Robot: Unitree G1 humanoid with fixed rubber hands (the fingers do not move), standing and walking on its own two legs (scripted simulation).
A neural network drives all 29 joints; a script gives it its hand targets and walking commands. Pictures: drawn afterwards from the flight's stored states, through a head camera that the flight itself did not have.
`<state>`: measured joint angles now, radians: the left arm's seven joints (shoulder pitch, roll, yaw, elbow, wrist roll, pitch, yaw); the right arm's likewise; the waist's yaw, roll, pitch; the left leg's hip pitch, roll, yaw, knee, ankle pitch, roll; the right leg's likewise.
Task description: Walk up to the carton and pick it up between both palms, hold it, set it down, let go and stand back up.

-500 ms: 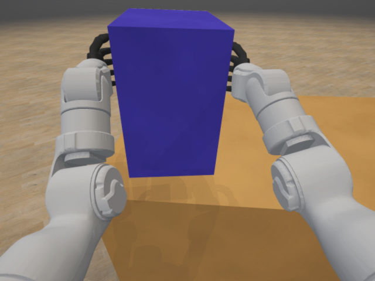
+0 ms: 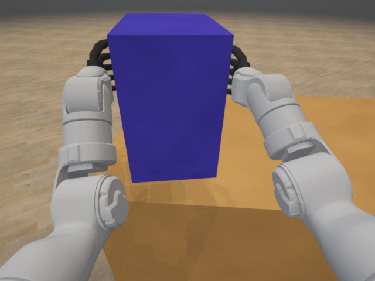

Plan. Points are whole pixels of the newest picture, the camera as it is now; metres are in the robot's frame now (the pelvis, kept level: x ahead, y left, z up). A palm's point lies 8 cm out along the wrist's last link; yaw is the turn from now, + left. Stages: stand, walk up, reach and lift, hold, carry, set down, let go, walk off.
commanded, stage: hold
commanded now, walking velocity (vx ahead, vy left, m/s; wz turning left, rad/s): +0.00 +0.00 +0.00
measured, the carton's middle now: (170, 93) +0.42 +0.00 +0.26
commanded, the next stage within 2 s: none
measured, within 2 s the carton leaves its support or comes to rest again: neither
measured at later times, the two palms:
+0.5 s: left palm (98, 74) +0.38 +0.13 +0.33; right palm (241, 79) +0.37 -0.14 +0.31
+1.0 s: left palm (99, 74) +0.38 +0.13 +0.32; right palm (241, 79) +0.37 -0.14 +0.31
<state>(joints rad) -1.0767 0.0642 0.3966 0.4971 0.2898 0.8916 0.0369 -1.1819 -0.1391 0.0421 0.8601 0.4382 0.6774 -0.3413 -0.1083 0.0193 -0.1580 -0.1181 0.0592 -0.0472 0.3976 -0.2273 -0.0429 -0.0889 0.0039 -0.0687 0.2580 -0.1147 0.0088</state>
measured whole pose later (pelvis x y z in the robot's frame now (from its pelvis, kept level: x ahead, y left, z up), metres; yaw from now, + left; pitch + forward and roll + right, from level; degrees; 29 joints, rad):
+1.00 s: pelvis +0.00 +0.00 +0.00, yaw +0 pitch -3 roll -2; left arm -1.12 0.08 0.41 0.56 0.29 0.87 0.04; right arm -1.21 -0.14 0.04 0.90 0.43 0.67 -0.33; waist -0.10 0.03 -0.16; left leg -0.13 0.06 -0.05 0.39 -0.22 -0.04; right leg -0.10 0.01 -0.07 0.26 -0.11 0.00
